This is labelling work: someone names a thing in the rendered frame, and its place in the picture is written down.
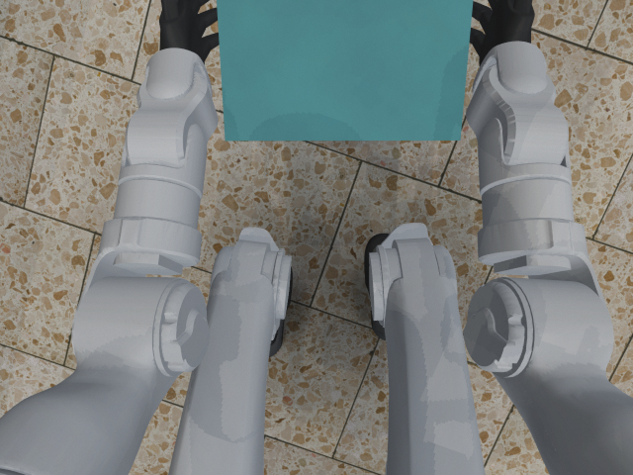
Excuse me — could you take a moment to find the robot right hand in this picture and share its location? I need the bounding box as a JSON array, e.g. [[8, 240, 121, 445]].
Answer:
[[470, 0, 535, 66]]

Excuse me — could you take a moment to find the robot left shin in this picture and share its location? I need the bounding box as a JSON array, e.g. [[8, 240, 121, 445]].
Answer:
[[210, 227, 281, 340]]

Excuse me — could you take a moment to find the carton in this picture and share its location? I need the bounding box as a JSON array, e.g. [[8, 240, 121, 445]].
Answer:
[[217, 0, 473, 141]]

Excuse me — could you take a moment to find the robot left forearm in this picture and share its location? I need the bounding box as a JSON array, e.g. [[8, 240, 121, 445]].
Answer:
[[71, 47, 219, 357]]

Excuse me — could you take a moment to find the robot right upper arm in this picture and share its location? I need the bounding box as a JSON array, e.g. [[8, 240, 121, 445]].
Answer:
[[463, 277, 633, 475]]

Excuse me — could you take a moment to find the robot right forearm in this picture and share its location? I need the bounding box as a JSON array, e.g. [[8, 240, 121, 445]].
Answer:
[[466, 42, 614, 354]]

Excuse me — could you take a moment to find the robot left hand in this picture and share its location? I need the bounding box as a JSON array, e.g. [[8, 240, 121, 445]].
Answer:
[[159, 0, 220, 64]]

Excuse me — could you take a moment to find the robot left upper arm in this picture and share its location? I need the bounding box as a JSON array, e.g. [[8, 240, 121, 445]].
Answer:
[[0, 276, 210, 475]]

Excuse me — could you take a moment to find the right robot thigh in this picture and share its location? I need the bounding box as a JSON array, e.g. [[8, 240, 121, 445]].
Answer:
[[369, 237, 486, 475]]

